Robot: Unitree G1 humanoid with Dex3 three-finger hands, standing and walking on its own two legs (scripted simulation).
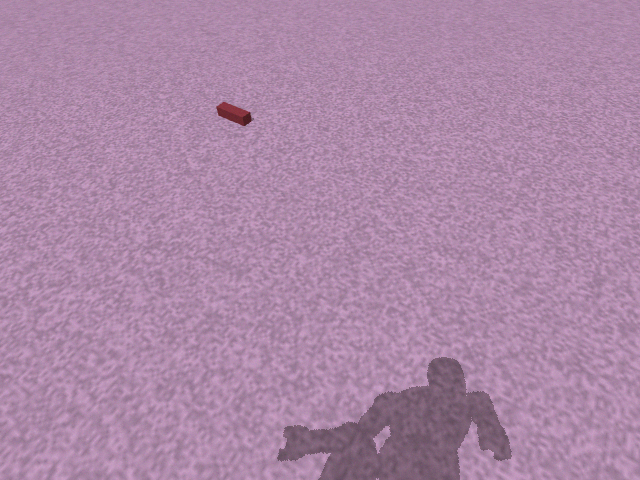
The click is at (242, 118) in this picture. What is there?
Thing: lying carton
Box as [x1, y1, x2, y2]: [216, 102, 251, 125]
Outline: 216,107 218,115 242,125 246,124 251,120 249,112 225,102 221,103
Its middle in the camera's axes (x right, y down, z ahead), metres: -0.50 -0.74 +2.24
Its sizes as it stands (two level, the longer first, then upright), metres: 0.206 0.064 0.057
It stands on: the floor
